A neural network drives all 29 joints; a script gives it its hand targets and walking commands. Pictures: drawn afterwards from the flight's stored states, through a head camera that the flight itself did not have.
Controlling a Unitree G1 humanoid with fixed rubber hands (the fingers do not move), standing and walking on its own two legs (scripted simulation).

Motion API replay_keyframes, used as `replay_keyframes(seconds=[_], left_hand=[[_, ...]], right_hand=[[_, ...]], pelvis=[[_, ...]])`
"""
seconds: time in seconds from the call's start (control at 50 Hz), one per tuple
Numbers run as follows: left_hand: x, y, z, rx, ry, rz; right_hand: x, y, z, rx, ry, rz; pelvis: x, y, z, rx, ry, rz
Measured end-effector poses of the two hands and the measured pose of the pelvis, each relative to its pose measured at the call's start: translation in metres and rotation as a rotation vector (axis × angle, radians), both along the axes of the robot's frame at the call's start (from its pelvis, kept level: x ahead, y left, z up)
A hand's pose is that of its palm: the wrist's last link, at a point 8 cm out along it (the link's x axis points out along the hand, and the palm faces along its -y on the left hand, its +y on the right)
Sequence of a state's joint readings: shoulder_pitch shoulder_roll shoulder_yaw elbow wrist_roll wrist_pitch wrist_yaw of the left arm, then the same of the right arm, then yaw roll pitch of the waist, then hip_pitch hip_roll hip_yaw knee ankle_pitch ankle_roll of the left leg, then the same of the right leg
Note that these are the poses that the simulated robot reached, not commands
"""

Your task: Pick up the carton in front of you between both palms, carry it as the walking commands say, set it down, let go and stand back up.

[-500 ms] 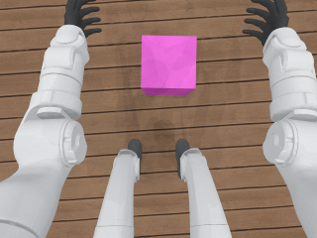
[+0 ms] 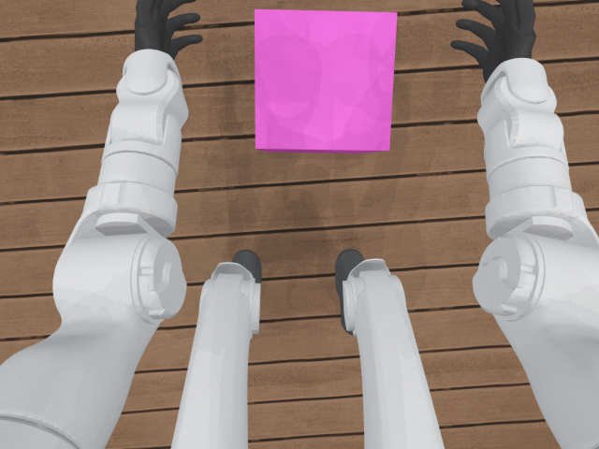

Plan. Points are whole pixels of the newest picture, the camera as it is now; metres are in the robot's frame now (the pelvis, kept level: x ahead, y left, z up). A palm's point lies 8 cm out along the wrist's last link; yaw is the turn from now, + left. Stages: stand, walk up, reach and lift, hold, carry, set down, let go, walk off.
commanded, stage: reach and lift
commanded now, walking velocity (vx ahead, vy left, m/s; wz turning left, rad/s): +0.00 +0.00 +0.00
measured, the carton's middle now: (318, 96) +0.52 -0.04 -0.44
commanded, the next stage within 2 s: none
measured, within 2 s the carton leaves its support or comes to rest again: leaves its support in 1.46 s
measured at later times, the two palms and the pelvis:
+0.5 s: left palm (205, 90) +0.52 +0.15 -0.35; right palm (431, 96) +0.50 -0.22 -0.36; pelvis -0.06 +0.00 -0.18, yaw +0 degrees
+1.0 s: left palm (217, 91) +0.52 +0.13 -0.37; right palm (418, 93) +0.51 -0.20 -0.37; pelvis -0.06 +0.00 -0.20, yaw +0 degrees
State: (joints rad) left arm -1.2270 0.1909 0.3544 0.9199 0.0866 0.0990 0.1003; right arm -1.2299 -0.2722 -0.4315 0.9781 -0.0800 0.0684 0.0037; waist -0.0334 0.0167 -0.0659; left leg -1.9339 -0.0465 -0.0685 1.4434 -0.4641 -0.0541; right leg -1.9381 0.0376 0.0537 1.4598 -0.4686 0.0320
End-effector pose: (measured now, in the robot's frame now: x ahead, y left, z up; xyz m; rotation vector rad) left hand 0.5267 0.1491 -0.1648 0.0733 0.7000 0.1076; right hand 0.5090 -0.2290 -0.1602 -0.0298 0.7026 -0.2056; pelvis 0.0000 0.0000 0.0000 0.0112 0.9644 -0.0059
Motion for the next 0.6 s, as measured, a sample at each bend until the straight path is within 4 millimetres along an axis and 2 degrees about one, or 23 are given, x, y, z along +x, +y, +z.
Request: replay_keyframes(seconds=[0.14,0.28,0.44,0.52,0.6], left_hand=[[-0.002,0.001,-0.078,0.008,-0.022,-0.013],[-0.004,-0.003,-0.125,0.004,-0.022,-0.015],[-0.006,-0.004,-0.172,-0.007,0.026,-0.014],[-0.007,-0.004,-0.195,-0.019,0.036,-0.016],[-0.006,-0.001,-0.210,-0.010,0.034,-0.015]], right_hand=[[-0.006,-0.006,-0.077,-0.013,-0.020,-0.008],[-0.007,-0.007,-0.128,-0.004,-0.027,-0.003],[-0.006,0.004,-0.177,0.013,0.016,0.021],[-0.006,0.008,-0.201,0.004,0.041,0.031],[-0.001,0.012,-0.214,0.008,0.034,0.035]], pelvis=[[-0.021,0.004,-0.077,-0.001,-0.049,-0.011],[-0.045,0.006,-0.135,0.007,-0.156,-0.015],[-0.060,0.003,-0.172,0.012,-0.257,-0.016],[-0.060,0.000,-0.182,0.011,-0.302,-0.005],[-0.055,-0.001,-0.189,0.010,-0.329,-0.007]])
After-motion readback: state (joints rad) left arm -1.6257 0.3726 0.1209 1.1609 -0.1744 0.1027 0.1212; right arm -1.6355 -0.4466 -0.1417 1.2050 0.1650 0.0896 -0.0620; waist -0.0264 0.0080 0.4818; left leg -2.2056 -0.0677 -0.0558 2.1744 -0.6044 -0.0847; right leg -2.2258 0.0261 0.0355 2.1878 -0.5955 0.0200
